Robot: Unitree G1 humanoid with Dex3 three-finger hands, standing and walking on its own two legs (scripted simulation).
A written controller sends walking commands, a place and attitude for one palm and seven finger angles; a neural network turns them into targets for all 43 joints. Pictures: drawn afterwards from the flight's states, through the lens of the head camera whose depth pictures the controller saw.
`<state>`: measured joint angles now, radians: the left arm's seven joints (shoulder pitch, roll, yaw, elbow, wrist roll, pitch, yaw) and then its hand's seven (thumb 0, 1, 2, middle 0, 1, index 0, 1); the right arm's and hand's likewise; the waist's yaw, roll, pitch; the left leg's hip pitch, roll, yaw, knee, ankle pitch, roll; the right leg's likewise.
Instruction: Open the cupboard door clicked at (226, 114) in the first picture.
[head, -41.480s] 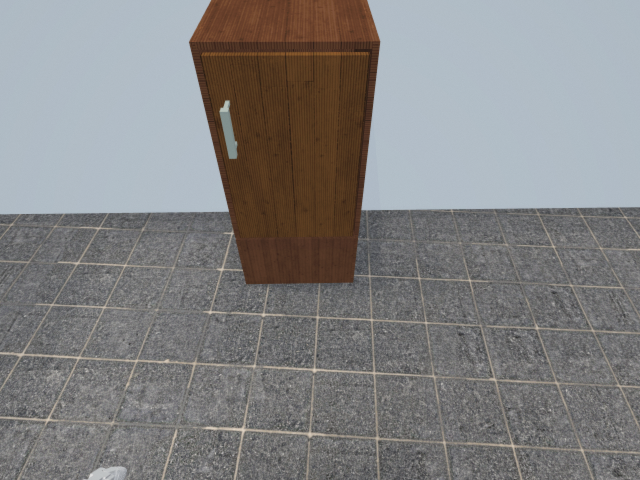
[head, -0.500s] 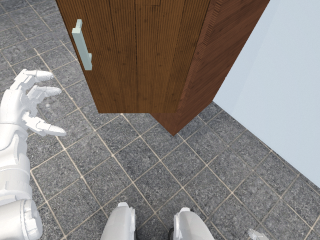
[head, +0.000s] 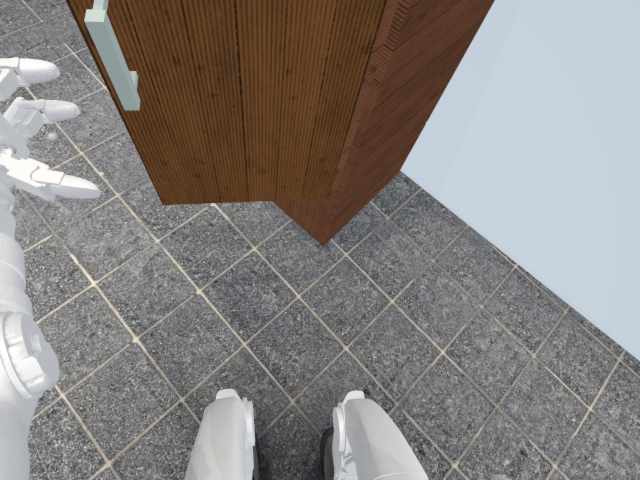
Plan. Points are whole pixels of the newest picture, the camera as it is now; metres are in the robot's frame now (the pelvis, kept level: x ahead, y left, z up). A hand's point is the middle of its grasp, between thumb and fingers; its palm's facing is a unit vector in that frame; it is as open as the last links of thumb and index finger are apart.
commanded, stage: move the hooked fingers beside the handle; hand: left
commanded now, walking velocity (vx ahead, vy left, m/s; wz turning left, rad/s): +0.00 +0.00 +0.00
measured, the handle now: (117, 54) +0.62 +0.23 +0.06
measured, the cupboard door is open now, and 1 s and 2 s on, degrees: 49 49 49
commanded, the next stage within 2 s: slide the fingers in behind the handle in 1.16 s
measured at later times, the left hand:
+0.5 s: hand (72, 81) +0.57 +0.27 +0.06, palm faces +0.07 -1.00 -0.03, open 14.0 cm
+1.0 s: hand (64, 89) +0.57 +0.29 +0.06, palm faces +0.06 -1.00 -0.01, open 14.0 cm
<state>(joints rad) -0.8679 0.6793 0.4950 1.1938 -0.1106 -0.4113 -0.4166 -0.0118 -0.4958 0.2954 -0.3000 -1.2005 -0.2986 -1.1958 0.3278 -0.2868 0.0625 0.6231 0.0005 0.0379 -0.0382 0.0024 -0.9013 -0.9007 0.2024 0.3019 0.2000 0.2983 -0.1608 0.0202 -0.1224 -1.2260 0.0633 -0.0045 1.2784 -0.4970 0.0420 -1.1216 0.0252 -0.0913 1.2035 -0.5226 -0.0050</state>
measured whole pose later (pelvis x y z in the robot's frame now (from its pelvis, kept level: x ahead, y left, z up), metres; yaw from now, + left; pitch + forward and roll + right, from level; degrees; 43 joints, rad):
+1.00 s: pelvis +0.01 +0.01 -0.01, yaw -2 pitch +31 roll -9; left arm -1.09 0.83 0.52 1.24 -0.02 -0.30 -0.39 -0.01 -0.49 0.30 -0.30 -1.20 -0.30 -1.20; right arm 0.36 -0.28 0.10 0.59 -0.03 0.09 -0.01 0.00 -0.90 -0.90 0.20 0.30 0.20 0.30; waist -0.25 0.03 -0.11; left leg -1.35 0.08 -0.04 1.33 -0.52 0.05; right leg -1.22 0.05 -0.12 1.20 -0.52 0.01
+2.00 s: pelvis +0.01 +0.00 -0.01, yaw -2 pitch +30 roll -7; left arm -1.07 0.73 0.49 1.24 -0.03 -0.34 -0.30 -0.01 -0.49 0.30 -0.30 -1.20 -0.30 -1.20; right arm 0.37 -0.26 0.09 0.62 -0.03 0.08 0.00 0.00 -0.90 -0.90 0.20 0.30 0.20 0.30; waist -0.24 0.05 -0.11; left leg -1.34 0.08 -0.03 1.33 -0.52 0.04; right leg -1.22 0.05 -0.10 1.22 -0.52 0.00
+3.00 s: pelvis +0.01 +0.00 -0.01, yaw -2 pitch +30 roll -6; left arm -1.06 0.65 0.46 1.24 -0.03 -0.38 -0.22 -0.01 -0.49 0.30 -0.30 -1.20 -0.30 -1.20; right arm 0.38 -0.26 0.07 0.64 -0.04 0.08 0.02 0.00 -0.90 -0.90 0.20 0.30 0.20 0.30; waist -0.23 0.05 -0.12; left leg -1.32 0.08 -0.02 1.31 -0.52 0.03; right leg -1.21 0.05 -0.10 1.22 -0.53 -0.01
